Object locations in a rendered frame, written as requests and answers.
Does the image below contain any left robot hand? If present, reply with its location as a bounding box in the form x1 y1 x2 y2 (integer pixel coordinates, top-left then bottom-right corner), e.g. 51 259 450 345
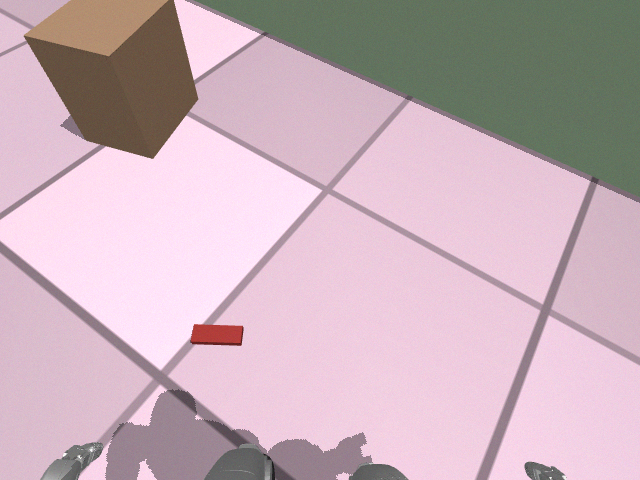
40 442 103 480

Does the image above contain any right robot hand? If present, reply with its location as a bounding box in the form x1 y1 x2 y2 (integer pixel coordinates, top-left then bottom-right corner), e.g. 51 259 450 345
524 462 567 480

